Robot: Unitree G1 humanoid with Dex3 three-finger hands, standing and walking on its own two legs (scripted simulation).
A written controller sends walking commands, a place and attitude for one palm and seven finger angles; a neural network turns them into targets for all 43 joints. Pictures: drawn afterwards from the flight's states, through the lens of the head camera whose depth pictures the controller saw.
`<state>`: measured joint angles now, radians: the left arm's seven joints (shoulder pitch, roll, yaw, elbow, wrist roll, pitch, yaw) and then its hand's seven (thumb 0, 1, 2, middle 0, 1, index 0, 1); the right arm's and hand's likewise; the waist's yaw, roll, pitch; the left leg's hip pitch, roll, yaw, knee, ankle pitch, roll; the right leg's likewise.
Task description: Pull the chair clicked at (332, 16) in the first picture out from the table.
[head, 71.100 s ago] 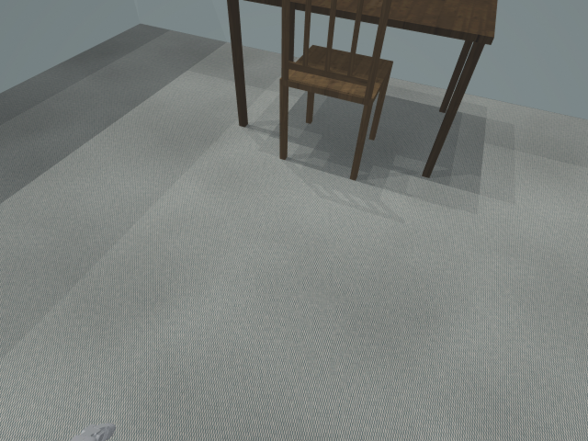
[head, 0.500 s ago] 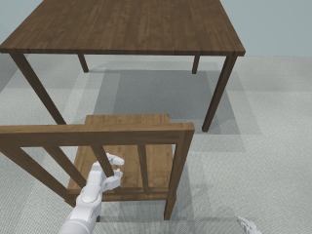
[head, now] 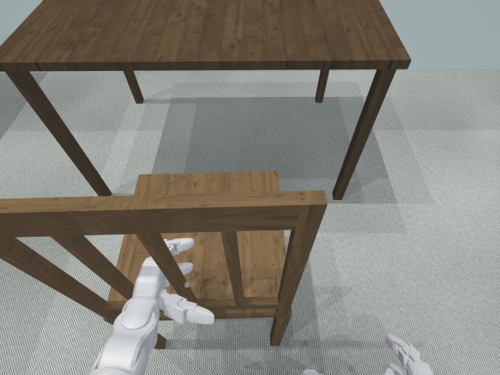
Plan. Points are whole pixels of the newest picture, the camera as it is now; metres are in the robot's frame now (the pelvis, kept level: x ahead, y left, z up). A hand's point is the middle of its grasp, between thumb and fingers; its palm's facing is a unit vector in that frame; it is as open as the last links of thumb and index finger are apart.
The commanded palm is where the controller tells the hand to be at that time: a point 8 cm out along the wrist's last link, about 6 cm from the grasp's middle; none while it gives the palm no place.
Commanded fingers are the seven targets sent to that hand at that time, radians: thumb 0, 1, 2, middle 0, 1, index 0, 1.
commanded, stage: open the thumb and straighten the fingers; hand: left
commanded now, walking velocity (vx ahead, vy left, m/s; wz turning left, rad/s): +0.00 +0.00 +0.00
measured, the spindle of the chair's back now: (174, 275) +0.29 +0.13 -0.03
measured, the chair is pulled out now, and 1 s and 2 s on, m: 0.44 0.44 0.44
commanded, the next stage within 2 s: draw the fingers out of the gap in 0.20 s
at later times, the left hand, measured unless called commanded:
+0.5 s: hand (174, 307) +0.24 +0.13 -0.06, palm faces -0.03 -0.99 -0.15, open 17.5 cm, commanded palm +0.22 +0.18 -0.03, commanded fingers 0.00 -0.55 0.20 0.00 0.00 0.00 0.00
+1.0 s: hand (165, 362) +0.16 +0.13 -0.05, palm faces -0.01 -0.99 -0.14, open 17.5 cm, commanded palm +0.14 +0.19 -0.03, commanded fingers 0.00 -0.55 0.20 0.00 0.00 0.00 0.00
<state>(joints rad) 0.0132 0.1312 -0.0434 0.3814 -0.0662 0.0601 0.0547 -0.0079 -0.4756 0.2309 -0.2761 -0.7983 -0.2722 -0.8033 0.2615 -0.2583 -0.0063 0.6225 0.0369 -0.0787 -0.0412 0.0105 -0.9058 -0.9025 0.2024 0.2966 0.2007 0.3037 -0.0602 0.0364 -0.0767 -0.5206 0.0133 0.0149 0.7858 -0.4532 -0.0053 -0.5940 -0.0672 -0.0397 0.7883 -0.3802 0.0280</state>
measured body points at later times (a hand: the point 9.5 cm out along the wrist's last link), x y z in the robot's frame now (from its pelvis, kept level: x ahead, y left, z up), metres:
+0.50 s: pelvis +0.00 -0.01 -0.01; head +0.06 -0.02 +0.43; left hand +0.24 +0.18 -0.05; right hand +0.15 -0.27 -0.11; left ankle -0.04 +0.12 -0.71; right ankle +0.00 -0.14 -0.71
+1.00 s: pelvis -0.01 +0.00 -0.03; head +0.04 -0.01 +0.42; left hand +0.16 +0.19 -0.04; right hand +0.18 -0.24 -0.10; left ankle -0.04 +0.12 -0.71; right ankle +0.00 -0.14 -0.71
